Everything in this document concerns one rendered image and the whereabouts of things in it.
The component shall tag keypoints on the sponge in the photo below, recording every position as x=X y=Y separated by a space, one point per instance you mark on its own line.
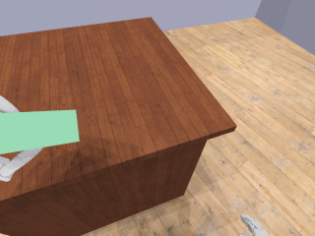
x=37 y=129

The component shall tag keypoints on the table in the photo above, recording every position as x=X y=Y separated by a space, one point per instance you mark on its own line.
x=143 y=115

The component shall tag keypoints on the right robot hand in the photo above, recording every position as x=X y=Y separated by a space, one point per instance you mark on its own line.
x=253 y=225

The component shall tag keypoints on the left robot hand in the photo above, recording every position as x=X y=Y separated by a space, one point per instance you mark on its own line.
x=7 y=167

